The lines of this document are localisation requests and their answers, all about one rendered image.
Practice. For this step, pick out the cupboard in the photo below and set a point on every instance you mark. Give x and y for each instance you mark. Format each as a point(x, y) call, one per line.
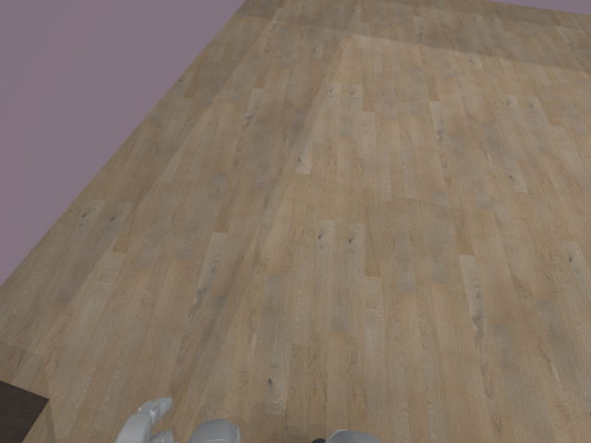
point(19, 409)

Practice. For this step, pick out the robot left thigh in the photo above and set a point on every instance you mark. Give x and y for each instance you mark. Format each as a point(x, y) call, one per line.
point(216, 431)

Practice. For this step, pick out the robot left hand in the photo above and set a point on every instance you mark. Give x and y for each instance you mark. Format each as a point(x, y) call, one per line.
point(137, 428)

